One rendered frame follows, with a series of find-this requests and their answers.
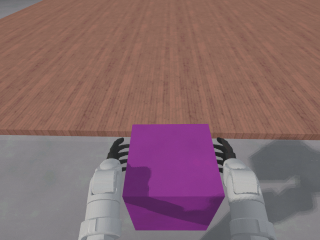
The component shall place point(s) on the left robot forearm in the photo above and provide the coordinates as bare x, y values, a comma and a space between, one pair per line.
102, 218

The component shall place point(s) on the robot right hand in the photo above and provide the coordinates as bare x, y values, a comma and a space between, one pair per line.
227, 152

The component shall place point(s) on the robot left hand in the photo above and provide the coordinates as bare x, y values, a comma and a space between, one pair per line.
115, 148

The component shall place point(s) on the right robot forearm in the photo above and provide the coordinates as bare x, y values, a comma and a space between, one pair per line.
249, 220

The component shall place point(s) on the carton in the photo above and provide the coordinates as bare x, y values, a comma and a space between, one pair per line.
172, 179

